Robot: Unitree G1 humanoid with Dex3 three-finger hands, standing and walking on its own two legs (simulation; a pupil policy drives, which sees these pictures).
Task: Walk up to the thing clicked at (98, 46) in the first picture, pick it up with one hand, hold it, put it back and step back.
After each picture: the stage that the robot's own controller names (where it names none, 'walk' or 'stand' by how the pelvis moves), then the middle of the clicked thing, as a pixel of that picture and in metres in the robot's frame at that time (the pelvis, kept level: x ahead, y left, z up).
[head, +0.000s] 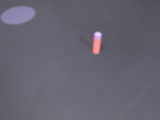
stand; (96, 43) +1.31 -0.20 -0.65
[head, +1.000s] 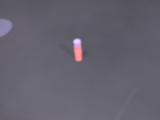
walk; (77, 50) +1.20 +0.11 -0.63
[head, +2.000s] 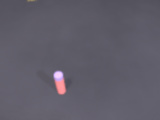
walk; (60, 83) +0.76 +0.21 -0.64
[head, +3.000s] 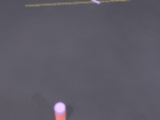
walk; (60, 114) +0.49 +0.12 -0.63
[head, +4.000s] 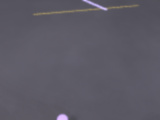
stand; out of the picture +0.44 +0.13 -0.65
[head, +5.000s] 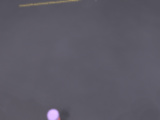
stand; out of the picture +0.43 +0.18 -0.63
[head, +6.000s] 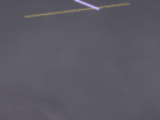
stand; out of the picture +0.39 +0.17 -0.66
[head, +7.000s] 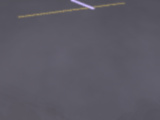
stand; out of the picture +0.37 +0.18 -0.66
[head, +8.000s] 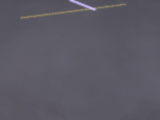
stand; out of the picture +0.37 +0.18 -0.66
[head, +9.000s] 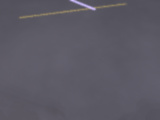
stand; out of the picture +0.36 +0.18 -0.66
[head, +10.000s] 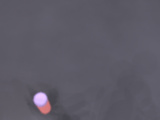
go down; (43, 104) +0.40 +0.19 -0.54
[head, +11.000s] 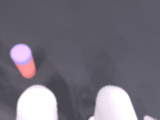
go down; (25, 63) +0.44 +0.24 -0.27
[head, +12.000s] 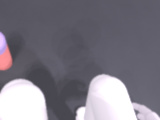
close in; out of the picture +0.43 +0.26 -0.22
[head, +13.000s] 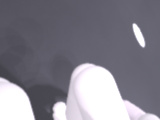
close; out of the picture +0.41 +0.29 -0.15
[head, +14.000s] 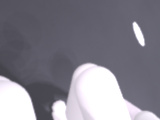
lift; out of the picture +0.39 +0.29 -0.15
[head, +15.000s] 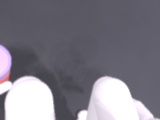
lift; out of the picture +0.32 +0.26 -0.06
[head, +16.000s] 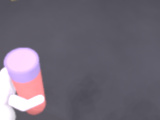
hold; (29, 87) +0.31 +0.16 +0.08
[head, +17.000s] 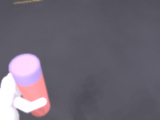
hold; (33, 90) +0.31 +0.16 +0.05
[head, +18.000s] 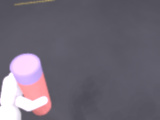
hold; (35, 89) +0.32 +0.16 +0.04
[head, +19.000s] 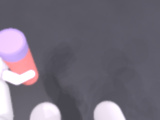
crouch; (21, 62) +0.40 +0.19 -0.03
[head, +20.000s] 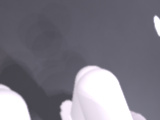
lower; out of the picture +0.42 +0.28 -0.15
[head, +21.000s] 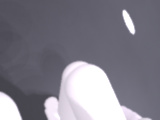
lower; out of the picture +0.43 +0.30 -0.16
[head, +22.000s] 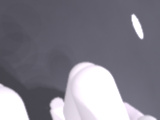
lower; out of the picture +0.42 +0.31 -0.16
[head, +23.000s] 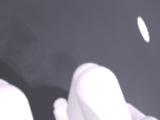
lower; out of the picture +0.40 +0.30 -0.16
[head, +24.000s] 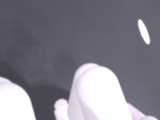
loosen; out of the picture +0.40 +0.28 -0.15
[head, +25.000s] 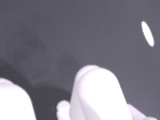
withdraw; out of the picture +0.40 +0.27 -0.16
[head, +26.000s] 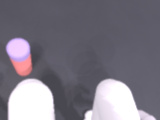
stand; (21, 60) +0.43 +0.23 -0.23
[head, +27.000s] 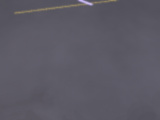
stand; out of the picture +0.36 +0.15 -0.59
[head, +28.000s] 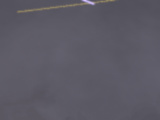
stand; out of the picture +0.38 +0.16 -0.60
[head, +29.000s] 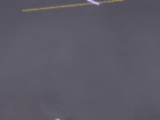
stand; out of the picture +0.38 +0.16 -0.61
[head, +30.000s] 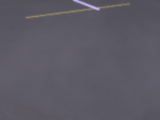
walk; out of the picture +0.39 +0.15 -0.65
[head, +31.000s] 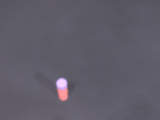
walk; (62, 90) +0.57 +0.13 -0.63
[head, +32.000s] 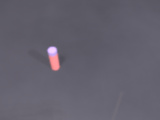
walk; (54, 59) +0.87 +0.23 -0.62
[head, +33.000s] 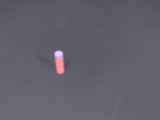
stand; (59, 62) +1.01 +0.18 -0.64
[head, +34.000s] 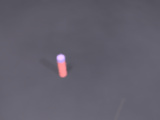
stand; (62, 66) +1.00 +0.19 -0.66
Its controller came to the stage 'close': yes
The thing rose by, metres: 0.68
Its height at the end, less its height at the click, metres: +0.00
